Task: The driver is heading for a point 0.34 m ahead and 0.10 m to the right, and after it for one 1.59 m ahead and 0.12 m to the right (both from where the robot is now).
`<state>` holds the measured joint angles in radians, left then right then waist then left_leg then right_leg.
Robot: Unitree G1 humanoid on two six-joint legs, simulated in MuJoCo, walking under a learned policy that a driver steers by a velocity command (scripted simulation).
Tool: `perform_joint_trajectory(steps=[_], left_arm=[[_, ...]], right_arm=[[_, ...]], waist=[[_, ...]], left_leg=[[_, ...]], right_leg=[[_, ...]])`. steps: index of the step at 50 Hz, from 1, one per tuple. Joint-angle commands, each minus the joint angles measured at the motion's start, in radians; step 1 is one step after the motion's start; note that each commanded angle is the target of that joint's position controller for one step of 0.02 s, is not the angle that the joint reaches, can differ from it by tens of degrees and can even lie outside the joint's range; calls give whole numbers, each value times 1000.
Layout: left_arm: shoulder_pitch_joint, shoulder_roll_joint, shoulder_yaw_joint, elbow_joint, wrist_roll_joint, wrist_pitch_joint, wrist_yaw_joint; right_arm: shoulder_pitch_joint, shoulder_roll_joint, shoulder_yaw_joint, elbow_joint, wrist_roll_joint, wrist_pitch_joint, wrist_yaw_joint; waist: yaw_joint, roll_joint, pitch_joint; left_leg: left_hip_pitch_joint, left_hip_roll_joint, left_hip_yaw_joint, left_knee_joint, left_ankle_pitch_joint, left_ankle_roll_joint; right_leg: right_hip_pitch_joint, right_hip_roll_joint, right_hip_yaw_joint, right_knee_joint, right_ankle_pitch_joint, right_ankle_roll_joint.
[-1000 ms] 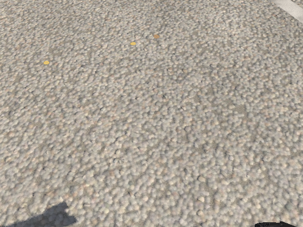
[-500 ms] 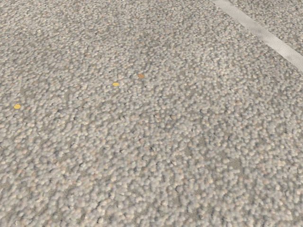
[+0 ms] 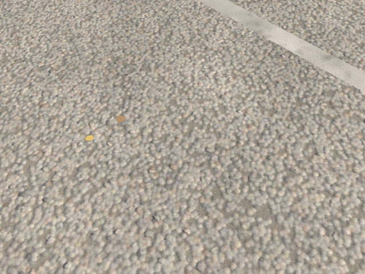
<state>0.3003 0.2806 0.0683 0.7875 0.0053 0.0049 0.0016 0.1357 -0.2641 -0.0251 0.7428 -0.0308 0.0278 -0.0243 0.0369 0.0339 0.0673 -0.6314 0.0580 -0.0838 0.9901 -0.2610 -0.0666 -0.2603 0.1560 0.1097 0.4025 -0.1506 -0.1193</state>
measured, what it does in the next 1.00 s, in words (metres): steps on the spot, turning right: left foot, then right foot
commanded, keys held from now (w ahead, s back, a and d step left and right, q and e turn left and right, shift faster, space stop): e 0.84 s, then w+e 0.16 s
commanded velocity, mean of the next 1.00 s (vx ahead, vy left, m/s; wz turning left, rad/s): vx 0.04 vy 0.00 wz -0.59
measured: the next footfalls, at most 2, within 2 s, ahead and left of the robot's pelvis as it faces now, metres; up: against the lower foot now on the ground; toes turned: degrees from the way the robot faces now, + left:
left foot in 0.24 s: +0.12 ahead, +0.14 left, +0.00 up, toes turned -14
right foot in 0.74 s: +0.02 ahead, -0.05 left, +0.00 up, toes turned -28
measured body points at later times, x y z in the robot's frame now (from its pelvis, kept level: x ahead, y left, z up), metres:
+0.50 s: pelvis +0.05 +0.07 +0.00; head +0.09 +0.09 +0.45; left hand +0.24 +0.31 -0.13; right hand +0.09 -0.23 -0.08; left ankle +0.08 +0.15 -0.74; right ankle -0.03 -0.05 -0.65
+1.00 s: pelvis +0.03 +0.02 +0.01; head +0.03 -0.01 +0.45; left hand +0.27 +0.20 -0.09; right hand -0.05 -0.27 -0.12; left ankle +0.12 +0.15 -0.67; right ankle -0.02 -0.03 -0.74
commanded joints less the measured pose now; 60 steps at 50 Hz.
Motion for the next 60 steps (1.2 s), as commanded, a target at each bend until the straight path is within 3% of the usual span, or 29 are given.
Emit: perform_joint_trajectory(steps=[1, 4, 8, 10, 11, 12, 13, 14, 15, 16, 17, 18, 20, 25, 32, 35, 36, 37, 38, 39, 40, 41, 42, 44, 46, 48, 55, 60], left_arm=[[52, 161, 44, -63, 6, 6, 12], [59, 167, 49, -74, 15, 14, 13], [30, 180, 53, -93, 20, 22, 7], [-16, 182, 54, -107, 13, 26, 4], [-53, 177, 52, -117, 2, 27, 5], [-62, 149, 44, -129, -8, 25, 7], [41, 53, 21, -132, -4, 23, 8], [55, 139, 42, -134, 14, 30, 16], [44, 177, 53, -118, 35, 34, 15], [24, 176, 56, -102, 31, 40, 7], [25, 164, 55, -93, 20, 47, -4], [22, 158, 52, -94, 15, 55, -17], [6, 150, 46, -95, 3, 62, -31], [-86, 127, 31, -127, 5, 75, -42], [-140, 90, 7, -170, -2, 75, -54], [-120, 90, 6, -179, -4, 64, -52], [-85, 86, 5, -168, 4, 54, -47], [-57, 113, 11, -157, 18, 41, -34], [-48, 220, 30, -170, 26, 26, -21], [8, 318, 61, -179, 10, 25, -22], [32, 266, 52, -159, 3, 27, -21], [-31, 211, 34, -160, -1, 29, -16], [-96, 184, 26, -168, 2, 33, -11], [-90, 160, 18, -166, 0, 30, -4], [-49, 163, 21, -152, 1, 22, -12], [-10, 168, 24, -137, 4, 13, -17], [92, 187, 34, -95, 14, -21, -14], [121, 176, 28, -71, 18, -42, -15]], right_arm=[[-2, -91, -24, -69, 5, 0, -7], [-28, -96, -21, -85, 14, -8, -11], [-13, -107, -16, -99, 31, -25, -16], [42, -112, -15, -93, 38, -34, -19], [86, -112, -16, -83, 32, -40, -25], [118, -142, -23, -76, 19, -48, -34], [81, -218, -32, -100, 10, -46, -44], [83, -257, -42, -108, 15, -32, -32], [110, -209, -37, -104, 21, -26, -24], [76, -154, -22, -111, 25, -26, -20], [36, -136, -16, -121, 17, -23, -19], [22, -141, -18, -125, 13, -23, -24], [44, -140, -21, -126, 7, -23, -23], [126, -155, -38, -103, 8, -28, -20], [113, -189, -58, -94, -1, -26, 4], [108, -211, -68, -87, 8, -16, 11], [98, -210, -69, -84, 18, -11, 11], [138, -193, -67, -71, 17, -7, 13], [184, -112, -48, -95, -1, 3, 20], [87, -113, -39, -153, -3, 23, 1], [62, -142, -46, -145, 4, 33, -4], [70, -142, -49, -130, 18, 32, 1], [82, -149, -53, -113, 20, 24, 4], [116, -173, -62, -88, -9, 16, 21], [91, -163, -61, -89, -10, 16, 38], [49, -150, -60, -96, -10, 13, 45], [-44, -127, -51, -102, -7, -26, 46], [-86, -111, -38, -117, 2, -50, 49]], waist=[[2, -128, -127], [12, -140, -113], [1, -153, -120], [-31, -161, -116], [-67, -151, -107], [-73, -94, -113], [1, 153, -143], [-13, 204, -133], [-15, 104, -123], [-6, 55, -91], [8, 61, -75], [11, 108, -83], [-7, 129, -106], [-57, 127, -101], [-63, 150, -101], [-46, 145, -109], [-19, 113, -114], [-8, 14, -121], [-41, -279, -116], [22, -302, -80], [26, -201, -67], [-12, -174, -28], [-43, -159, -20], [-41, -179, -90], [-25, -154, -88], [-10, -153, -44], [27, -144, -21], [39, -143, -13]], left_leg=[[-6, -23, 10, -41, -7, -4], [18, -49, -3, -117, -64, 11], [143, -94, -8, -251, -132, 41], [269, -108, -6, -411, -103, 55], [374, -102, -2, -566, -9, 62], [504, -16, -61, -686, 83, 80], [622, 258, -300, -719, 285, 147], [576, 363, -454, -688, 524, 280], [560, 351, -385, -667, 585, 313], [524, 278, -267, -658, 576, 287], [505, 209, -164, -657, 561, 251], [514, 171, -102, -651, 588, 236], [533, 148, -33, -641, 643, 238], [614, 199, -16, -655, 538, 275], [513, 235, 67, -633, 437, 266], [490, 243, 93, -564, 411, 232], [446, 227, 130, -500, 355, 194], [364, 192, 179, -387, 223, 131], [138, 74, 266, -114, -249, 53], [20, -52, 154, 22, -407, 31], [24, -22, 79, 109, -359, 29], [26, -11, 59, 117, -269, 33], [37, -3, 48, 83, -189, 34], [59, -14, 65, 91, -106, 29], [24, -18, 61, 62, -65, 28], [-23, -22, 57, -3, -44, 22], [-14, -41, 41, -219, -14, 17], [122, -53, 64, -355, -14, 46]], right_leg=[[143, -273, 274, -55, 340, -85], [170, -283, 333, -22, 355, -105], [170, -280, 400, 36, 514, -105], [134, -252, 429, 53, 474, -65], [81, -215, 420, 80, 379, -23], [-12, -162, 375, 147, 184, 31], [-131, -39, 179, 366, -292, 91], [-257, 55, 23, 521, -535, 111], [-260, -21, 17, 664, -492, 125], [-255, -46, 17, 715, -421, 135], [-248, -56, 7, 746, -364, 149], [-253, -60, -12, 781, -318, 162], [-255, -61, -40, 816, -281, 181], [-299, -97, -63, 696, -270, 189], [-97, -139, -150, 398, -309, 138], [-2, -128, -181, 220, -257, 105], [80, -114, -188, 85, -160, 90], [175, -136, -102, -47, -69, 77], [279, -413, 271, -129, 116, 23], [167, -559, 443, -106, 369, -141], [164, -513, 367, -89, 401, -178], [131, -443, 278, -90, 361, -155], [123, -370, 218, -95, 308, -110], [169, -304, 207, -133, 90, -94], [189, -294, 259, -191, -207, -100], [200, -299, 315, -235, -335, -109], [195, -299, 387, -222, -315, -143], [116, -299, 393, -189, -279, -136]])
